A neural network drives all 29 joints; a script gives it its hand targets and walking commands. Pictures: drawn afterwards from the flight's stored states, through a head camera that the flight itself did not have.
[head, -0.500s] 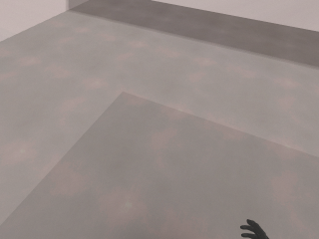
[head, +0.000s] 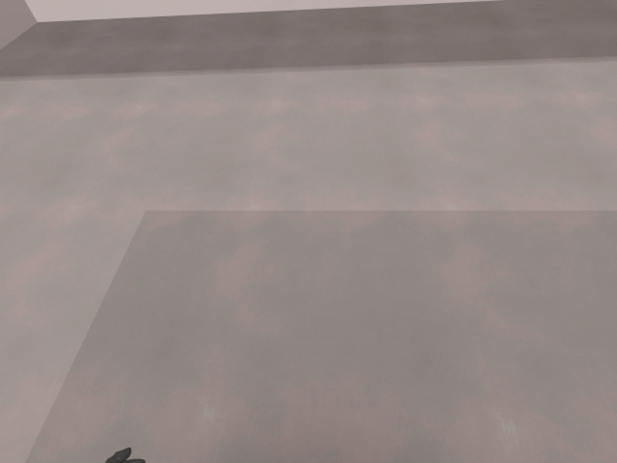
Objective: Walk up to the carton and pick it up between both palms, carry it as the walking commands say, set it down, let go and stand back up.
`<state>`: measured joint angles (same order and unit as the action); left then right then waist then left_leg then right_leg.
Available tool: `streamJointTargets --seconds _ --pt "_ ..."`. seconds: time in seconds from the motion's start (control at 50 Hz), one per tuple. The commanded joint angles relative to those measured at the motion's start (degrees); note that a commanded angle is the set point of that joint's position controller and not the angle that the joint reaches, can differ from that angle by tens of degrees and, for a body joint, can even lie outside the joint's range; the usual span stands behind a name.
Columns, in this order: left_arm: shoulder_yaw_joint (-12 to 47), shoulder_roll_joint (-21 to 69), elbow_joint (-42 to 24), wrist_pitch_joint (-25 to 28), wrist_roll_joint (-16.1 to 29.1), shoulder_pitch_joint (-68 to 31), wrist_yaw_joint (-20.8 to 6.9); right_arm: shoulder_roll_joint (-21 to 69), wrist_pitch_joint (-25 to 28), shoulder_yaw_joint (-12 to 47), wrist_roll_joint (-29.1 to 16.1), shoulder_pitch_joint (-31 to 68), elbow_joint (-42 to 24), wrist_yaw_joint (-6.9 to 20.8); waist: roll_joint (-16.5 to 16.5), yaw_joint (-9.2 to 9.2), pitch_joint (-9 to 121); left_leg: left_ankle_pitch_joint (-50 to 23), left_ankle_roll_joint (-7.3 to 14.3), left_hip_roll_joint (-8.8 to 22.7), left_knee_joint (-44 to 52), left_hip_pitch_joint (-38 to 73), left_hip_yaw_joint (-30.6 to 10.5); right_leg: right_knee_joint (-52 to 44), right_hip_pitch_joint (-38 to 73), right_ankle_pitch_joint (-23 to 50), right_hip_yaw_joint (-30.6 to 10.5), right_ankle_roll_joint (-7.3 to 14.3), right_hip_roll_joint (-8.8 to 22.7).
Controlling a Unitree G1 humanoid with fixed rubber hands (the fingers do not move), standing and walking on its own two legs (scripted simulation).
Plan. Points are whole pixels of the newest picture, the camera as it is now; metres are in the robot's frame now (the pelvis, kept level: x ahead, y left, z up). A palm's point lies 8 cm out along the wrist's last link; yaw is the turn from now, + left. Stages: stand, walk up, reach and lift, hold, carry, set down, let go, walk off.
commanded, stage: walk up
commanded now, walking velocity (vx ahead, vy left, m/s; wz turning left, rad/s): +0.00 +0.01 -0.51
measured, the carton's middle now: out of the picture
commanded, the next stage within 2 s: none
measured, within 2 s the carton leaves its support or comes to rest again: neither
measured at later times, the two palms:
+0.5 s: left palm out of the picture +0.08 +0.27 -0.11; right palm out of the picture +0.10 -0.28 -0.08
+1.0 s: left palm (210, 379) +0.27 +0.15 -0.08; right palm out of the picture -0.10 -0.27 -0.12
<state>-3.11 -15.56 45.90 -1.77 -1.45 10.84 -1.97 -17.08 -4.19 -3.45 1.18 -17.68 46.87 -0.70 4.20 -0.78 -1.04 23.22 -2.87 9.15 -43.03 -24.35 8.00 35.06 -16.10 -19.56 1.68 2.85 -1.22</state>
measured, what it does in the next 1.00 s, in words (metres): steps on the spot, turning right: left foot, then right foot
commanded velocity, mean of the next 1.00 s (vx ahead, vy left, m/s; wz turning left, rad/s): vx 0.00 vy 0.01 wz -0.51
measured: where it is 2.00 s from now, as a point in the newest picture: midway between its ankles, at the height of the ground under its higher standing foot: outside the picture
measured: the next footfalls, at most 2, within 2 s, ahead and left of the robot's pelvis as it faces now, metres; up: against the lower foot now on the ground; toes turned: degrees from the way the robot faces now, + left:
left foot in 0.52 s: +0.04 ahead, +0.10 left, +0.00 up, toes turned -12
right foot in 0.98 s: -0.01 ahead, -0.11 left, +0.00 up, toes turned -31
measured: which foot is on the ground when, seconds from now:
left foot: up 0.00-0.50, down 0.52-0.98, up 1.00-1.00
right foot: down 0.00-0.52, up 0.54-0.96, down 0.98-1.00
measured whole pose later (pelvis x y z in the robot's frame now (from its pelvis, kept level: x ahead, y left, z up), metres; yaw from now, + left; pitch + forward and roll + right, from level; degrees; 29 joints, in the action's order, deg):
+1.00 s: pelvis -0.01 -0.01 +0.00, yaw -28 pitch +2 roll -1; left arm -4.0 -17.5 41.3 -2.2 -0.4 5.6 -1.5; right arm -16.8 -3.1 -2.3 1.1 -16.5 47.7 -0.5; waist 2.3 -2.6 -2.8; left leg 23.6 -0.7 7.6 -37.3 -15.1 12.7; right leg 31.0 -17.5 -14.3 4.4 -1.2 -1.9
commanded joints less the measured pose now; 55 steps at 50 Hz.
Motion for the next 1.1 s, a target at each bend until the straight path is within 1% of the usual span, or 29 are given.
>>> streamJointTargets --seconds 0.0,0.02,0.1,0.14,0.22,0.28,0.32,0.34,0.38,0.44,0.48,0.5,0.52,0.54,0.56,0.6,0.62,0.64,0.68,0.7,0.76,0.88,0.9,0.94,0.96,0.98,1.0,1.04,1.08 --pt "-2.86 -11.82 -0.75 1.32 0.35 4.71 2.01 -5.34 1.13 -0.43 0.28 6.31 -7.42 -0.07 -13.59 3.0 2.17 3.44 -1.92 -3.57 -14.59 -14.02 -7.77 -14.84 12.69 34.11 -21.4 4.26 15.09" --pt "-3.38 -12.5 -1.78 0.81 0.84 5.78 2.38 -5.02 0.92 0.27 0.32 6.38 -8.25 -0.06 -16.03 2.84 0.36 4.02 -2.22 -3.04 -17.75 -15.89 -8.38 -13.36 13.46 38.92 -19.71 4.08 15.55" --pt "-3.41 -10.33 -2.15 1.52 0.89 6.87 2.18 -4.82 0.43 -0.04 0.42 7.64 -6.81 0.23 -11.99 1.69 4.68 -1.89 -2.33 -5.39 -19.77 -9.12 -6.79 -14.4 11.08 29.87 -17.74 3.39 12.12" --pt "-3.24 -9.52 -3.08 1.3 1.06 5.93 2.22 -4.2 0.1 -0.04 0.28 10.01 -7.41 0.62 -9.11 1.2 2.32 -0.23 -2.29 -5.52 -18.54 -8.0 -7.75 -15.16 6.22 28.05 -20.67 4.08 12.02" --pt "-3.84 -10.75 -3.1 0.95 0.74 7.18 2.73 -4.22 0.01 0.01 -0.11 12.36 -7.66 0.32 -13.96 2.5 1.0 -0.67 -2.23 -6.56 -12.02 -6.22 -8.39 -17.87 5.11 18.7 -24.35 5.14 11.69" --pt "-3.15 -11.2 -1.43 0.92 0.73 10.79 2.46 -3.82 -0.2 -0.06 0.0 15.79 -7.63 0.2 -7.59 3.44 -1.2 2.18 -2.69 -8.5 -10.11 -7.88 -7.62 -19.06 5.5 18.42 -30.08 5.67 11.83" --pt "-3.75 -10.9 -2.15 0.96 0.91 9.41 2.66 -3.26 0.32 0.04 -0.27 14.99 -7.28 -0.61 -10.9 3.73 -0.97 3.27 -2.52 -8.28 -5.34 -8.15 -8.74 -17.1 8.0 23.51 -29.61 5.99 11.15" --pt "-4.33 -11.34 -2.07 0.59 0.86 7.75 2.34 -2.76 0.47 0.24 -0.49 14.79 -7.04 -0.16 -9.72 2.94 0.76 3.26 -2.0 -8.7 -3.15 -2.42 -7.8 -19.28 4.65 15.89 -29.73 6.64 11.53" --pt "-4.07 -11.08 -2.05 0.63 0.89 7.85 2.38 -2.79 0.59 0.54 -0.69 12.11 -6.55 -0.31 -15.07 2.86 4.09 2.68 -1.68 -8.88 0.93 0.41 -7.41 -16.68 6.43 26.0 -28.3 5.68 9.85" --pt "-4.11 -10.97 -0.92 0.26 0.89 7.5 2.61 -2.65 1.59 0.9 -1.26 10.77 -6.18 -0.42 -14.01 2.13 6.79 1.93 -0.66 -9.12 7.0 6.68 -6.91 -15.55 7.22 30.73 -28.51 4.75 8.94" --pt "-3.76 -9.36 -1.55 0.57 0.66 5.77 2.29 -4.24 3.14 0.53 -1.31 7.1 -3.97 -1.33 -2.46 -1.72 7.48 -5.86 0.68 -6.82 22.17 18.39 -4.96 -5.19 2.58 31.53 -20.27 1.86 3.46" --pt "-2.92 -6.44 -1.57 0.73 0.35 5.17 2.09 -7.52 3.09 0.13 -1.19 4.07 -4.07 -1.65 5.19 -3.38 8.65 -5.54 2.74 2.1 27.73 26.42 -13.17 3.19 -6.26 15.65 -14.18 -0.57 -1.58" --pt "-1.85 -3.37 -4.6 1.19 -0.82 7.6 2.21 -12.53 2.31 -0.76 -0.81 4.54 -4.38 -2.42 17.63 -1.34 5.41 -18.17 6.73 13.5 27.45 26.77 -26.21 13.39 -18.21 -13.18 -8.37 -3.14 -7.4" --pt "-2.89 -6.15 -4.14 0.66 -0.63 4.07 2.0 -11.96 1.56 0.24 -1.09 9.04 -5.68 -1.49 8.68 -1.06 4.92 -17.16 12.62 18.79 28.24 22.01 -25.44 22.82 -18.16 -17.17 -5.16 -4.95 -2.99" --pt "-3.18 -7.98 -4.21 0.22 -0.29 2.32 1.83 -10.93 1.77 0.46 -0.67 7.8 -5.57 -1.77 2.52 -0.54 4.43 -18.03 11.15 16.45 27.88 19.99 -22.02 24.96 -17.64 -13.89 -5.03 -5.79 -1.63" --pt "-3.61 -7.73 -2.82 -0.53 0.05 2.62 0.96 -6.75 2.28 1.65 -0.3 10.86 -5.51 -1.71 0.26 1.39 0.78 -19.57 8.78 9.82 27.3 13.47 -12.73 30.94 -15.23 -7.05 -4.5 -6.64 -1.64" --pt "-3.47 -7.85 -3.02 -1.06 0.18 2.99 0.85 -6.07 2.36 1.79 -0.17 10.14 -5.38 -1.7 -2.28 1.62 0.83 -23.15 10.4 9.07 26.08 13.64 -11.9 32.46 -15.07 -6.12 -3.56 -7.88 -1.5" --pt "-3.51 -7.5 -2.97 -1.27 -0.25 2.66 0.76 -6.79 2.77 1.42 -0.29 10.11 -5.57 -1.77 4.48 1.51 -0.07 -24.24 9.86 9.38 26.13 13.01 -11.76 32.98 -16.39 -6.17 -3.85 -8.01 -1.17" --pt "-3.22 -7.44 -4.34 -1.54 0.41 0.24 0.5 -6.48 2.65 0.96 0.32 10.49 -5.66 -1.31 3.4 0.95 -0.86 -21.56 10.05 8.29 26.5 12.96 -8.77 30.48 -15.27 -5.0 -1.82 -8.96 -0.48" --pt "-2.26 -5.93 -4.42 -1.19 0.4 -0.41 0.16 -5.89 2.76 0.89 0.14 10.01 -5.61 -1.06 3.91 0.49 0.0 -30.28 9.42 6.63 23.49 17.2 -4.99 22.65 -15.61 -5.6 -0.74 -9.04 0.03" --pt "-2.39 -6.12 -7.22 -1.44 0.64 -3.82 -0.32 -8.14 2.44 -0.07 0.4 4.12 -3.24 -0.91 8.72 -0.82 1.79 -34.94 8.57 8.23 22.14 18.96 -7.46 16.75 -14.56 -6.43 1.6 -8.76 -0.44" --pt "-1.48 -5.23 -7.61 -0.96 1.35 -4.62 -0.1 -8.93 2.56 -1.32 0.31 1.0 -2.66 -0.31 5.63 -1.54 5.05 -43.34 9.13 10.09 17.03 24.03 -4.27 1.34 -9.81 -6.27 4.05 -8.88 -0.66" --pt "-1.95 -4.85 -7.05 -0.82 1.27 -2.99 0.24 -8.84 2.31 -1.78 0.12 2.11 -2.38 -0.48 8.23 -0.53 4.27 -39.84 7.78 8.48 15.77 20.46 -4.09 -3.91 -4.67 -2.71 3.94 -8.18 -1.5" --pt "-3.02 -8.36 -5.87 -0.03 1.24 2.45 0.74 -7.7 2.54 -1.43 -0.05 2.37 -2.76 -0.03 1.61 2.83 8.23 -30.89 4.8 5.27 8.2 12.2 -1.16 -11.59 9.75 7.59 1.61 -5.45 1.86" --pt "-4.33 -11.76 -4.19 0.32 0.95 7.76 1.18 -5.93 2.09 -0.3 -0.14 5.65 -4.22 0.46 -9.81 5.47 10.54 -14.34 3.66 1.01 0.71 3.0 0.63 -10.1 17.34 19.53 -4.41 -3.63 7.33" --pt "-4.46 -14.44 -4.87 0.7 0.18 9.58 1.88 -3.09 1.74 0.67 -0.91 8.14 -7.16 0.07 -19.15 5.87 6.85 11.16 0.98 -4.96 -13.13 -10.24 -1.46 -11.31 16.95 38.12 -23.94 2.85 18.68" --pt "-4.31 -13.88 -5.08 0.69 0.36 9.89 2.38 -2.39 0.86 1.63 -1.27 10.89 -7.59 0.29 -18.93 6.69 8.83 15.46 0.49 -4.49 -19.8 -9.98 -9.3 -13.09 14.66 45.59 -26.67 9.19 21.98" --pt "-3.99 -12.02 -5.08 1.06 0.9 5.62 2.84 -3.7 1.04 0.64 -0.35 10.02 -6.84 0.19 -10.44 4.12 4.77 9.68 -0.4 -3.69 -23.35 -13.62 -11.69 -13.67 13.68 36.0 -25.36 7.65 18.03" --pt "-4.32 -10.62 -7.02 1.36 0.9 4.14 3.2 -3.96 1.11 0.64 0.04 8.78 -5.73 0.41 -12.07 2.6 5.11 3.19 -0.9 -4.7 -23.55 -11.5 -10.49 -13.0 11.77 34.91 -20.9 5.23 13.86"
